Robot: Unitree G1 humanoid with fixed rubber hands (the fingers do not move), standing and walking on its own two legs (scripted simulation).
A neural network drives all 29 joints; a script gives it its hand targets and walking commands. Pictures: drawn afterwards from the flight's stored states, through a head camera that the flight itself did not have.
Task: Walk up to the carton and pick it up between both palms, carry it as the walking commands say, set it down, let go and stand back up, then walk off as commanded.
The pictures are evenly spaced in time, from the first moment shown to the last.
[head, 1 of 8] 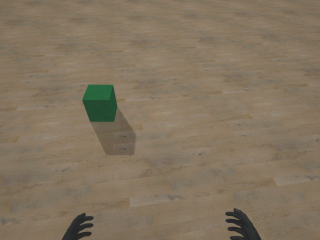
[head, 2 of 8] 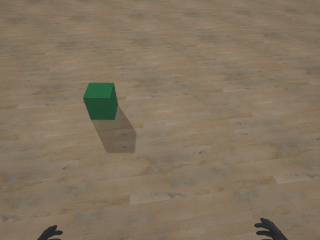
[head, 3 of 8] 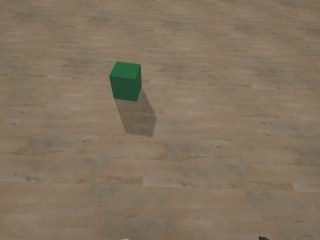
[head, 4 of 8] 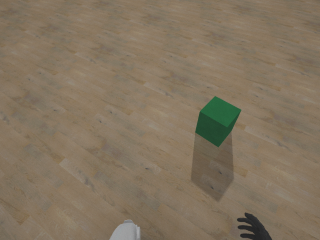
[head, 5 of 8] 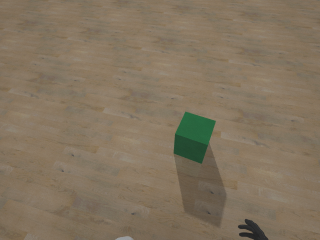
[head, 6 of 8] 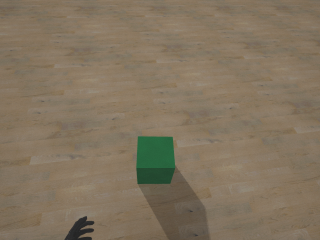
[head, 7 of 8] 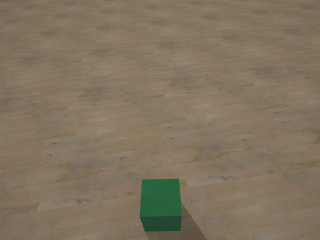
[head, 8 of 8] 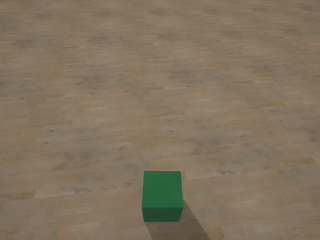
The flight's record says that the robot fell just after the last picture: no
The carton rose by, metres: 0.00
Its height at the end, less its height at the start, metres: +0.00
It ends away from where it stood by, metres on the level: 0.00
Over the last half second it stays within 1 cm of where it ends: yes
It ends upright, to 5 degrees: yes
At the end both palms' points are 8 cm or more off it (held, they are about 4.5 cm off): yes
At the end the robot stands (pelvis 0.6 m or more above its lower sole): yes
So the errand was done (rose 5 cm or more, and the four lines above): no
